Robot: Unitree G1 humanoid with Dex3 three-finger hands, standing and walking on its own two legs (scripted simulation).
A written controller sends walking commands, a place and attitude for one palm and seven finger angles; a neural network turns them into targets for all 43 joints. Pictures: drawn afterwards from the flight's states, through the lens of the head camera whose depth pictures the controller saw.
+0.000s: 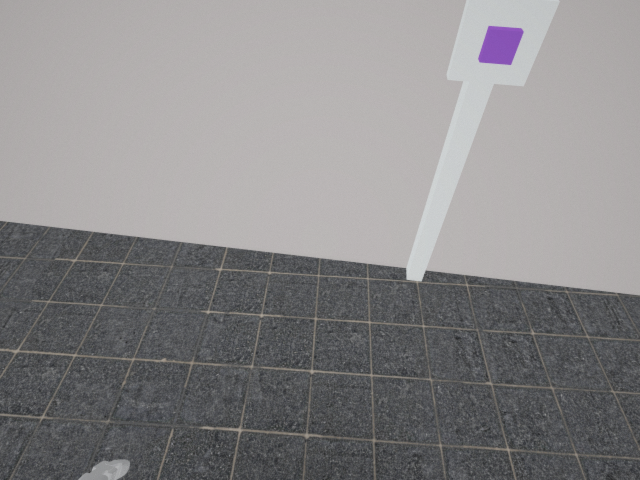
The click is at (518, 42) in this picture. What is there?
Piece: button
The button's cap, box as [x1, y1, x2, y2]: [478, 26, 523, 64]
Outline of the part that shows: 488,26 478,57 479,61 510,64 523,31 521,28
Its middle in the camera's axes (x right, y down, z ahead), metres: +0.40 -0.43 +0.86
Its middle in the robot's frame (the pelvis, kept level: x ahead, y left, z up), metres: +0.96 -0.34 +0.15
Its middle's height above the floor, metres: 0.92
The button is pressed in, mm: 0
